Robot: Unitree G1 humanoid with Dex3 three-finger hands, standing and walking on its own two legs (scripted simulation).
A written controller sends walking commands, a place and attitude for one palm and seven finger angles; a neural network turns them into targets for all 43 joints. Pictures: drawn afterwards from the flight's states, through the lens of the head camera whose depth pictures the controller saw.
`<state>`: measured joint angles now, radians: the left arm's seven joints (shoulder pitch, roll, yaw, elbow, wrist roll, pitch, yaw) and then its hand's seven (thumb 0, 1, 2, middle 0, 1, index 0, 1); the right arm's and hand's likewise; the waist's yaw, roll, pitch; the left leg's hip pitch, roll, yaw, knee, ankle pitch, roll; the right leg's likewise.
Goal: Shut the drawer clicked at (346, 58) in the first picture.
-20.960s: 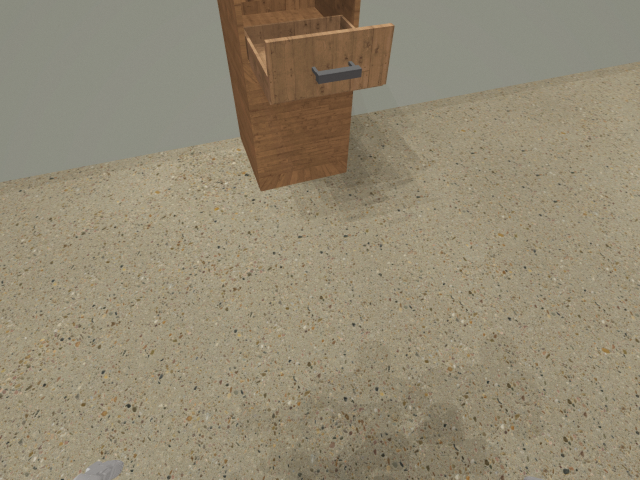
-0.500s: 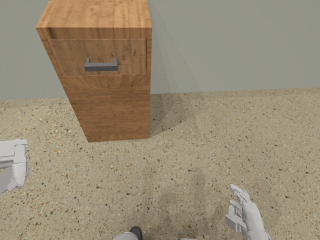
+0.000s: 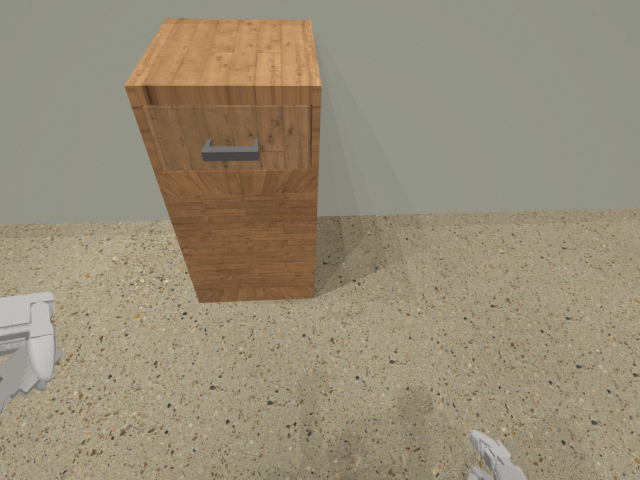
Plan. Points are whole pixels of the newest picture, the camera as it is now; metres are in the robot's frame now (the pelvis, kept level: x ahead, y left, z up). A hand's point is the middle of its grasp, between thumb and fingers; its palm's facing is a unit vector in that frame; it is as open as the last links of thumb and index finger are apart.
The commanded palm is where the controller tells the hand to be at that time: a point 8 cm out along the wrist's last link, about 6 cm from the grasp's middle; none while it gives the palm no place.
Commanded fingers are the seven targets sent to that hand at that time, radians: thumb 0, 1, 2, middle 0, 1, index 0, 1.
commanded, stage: stop stepping back and stand still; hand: left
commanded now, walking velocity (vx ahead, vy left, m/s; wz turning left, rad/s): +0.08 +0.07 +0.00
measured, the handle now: (231, 148) +0.85 +0.24 -0.06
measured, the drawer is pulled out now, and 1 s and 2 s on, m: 0.00 0.00 0.00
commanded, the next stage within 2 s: let the arm hang, fingers relaxed in 0.10 s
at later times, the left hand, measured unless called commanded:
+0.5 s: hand out of the picture +0.09 +0.21 -0.16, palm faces +0.11 -0.97 -0.22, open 3.2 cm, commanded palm none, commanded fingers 0.00 0.90 0.90 -0.76 -0.91 -0.76 -0.91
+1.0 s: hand out of the picture -0.02 +0.18 -0.16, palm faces +0.08 -0.98 -0.19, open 7.1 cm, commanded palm none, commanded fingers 0.00 0.90 0.90 -0.20 -0.30 -0.20 -0.30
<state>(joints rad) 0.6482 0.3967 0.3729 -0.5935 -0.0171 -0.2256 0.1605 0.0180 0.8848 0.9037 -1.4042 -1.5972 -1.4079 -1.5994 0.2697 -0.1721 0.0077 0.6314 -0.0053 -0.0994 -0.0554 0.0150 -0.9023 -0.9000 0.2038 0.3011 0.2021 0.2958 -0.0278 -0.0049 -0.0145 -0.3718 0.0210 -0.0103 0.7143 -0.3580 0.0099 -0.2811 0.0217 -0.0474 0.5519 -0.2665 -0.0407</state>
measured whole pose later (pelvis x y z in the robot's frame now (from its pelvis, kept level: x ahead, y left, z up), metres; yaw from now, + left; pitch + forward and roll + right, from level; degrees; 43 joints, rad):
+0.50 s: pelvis +0.02 +0.01 +0.00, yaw +3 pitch -1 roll -1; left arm 0.26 0.19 0.05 0.83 0.03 0.04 0.05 0.02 0.90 0.90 -1.10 -1.37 -1.10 -1.29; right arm 0.21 -0.17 0.01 0.89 -0.03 0.02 -0.01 0.01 -0.91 -0.90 0.20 0.30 0.20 0.30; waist -0.01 -0.04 0.04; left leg -0.29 -0.01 -0.01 0.57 -0.27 0.01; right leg -0.24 -0.01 -0.07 0.55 -0.30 -0.01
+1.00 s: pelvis +0.01 +0.02 +0.01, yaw +2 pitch -2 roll +0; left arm 0.30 0.12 0.01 1.15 0.01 0.01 0.03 0.01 0.90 0.90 -0.25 -0.37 -0.26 -0.37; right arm 0.32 -0.10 0.00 1.11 -0.02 0.02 -0.04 0.01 -0.91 -0.90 0.20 0.30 0.20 0.30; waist 0.00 0.03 0.05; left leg -0.22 -0.01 0.02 0.43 -0.19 0.02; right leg -0.18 -0.01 -0.04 0.44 -0.23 0.00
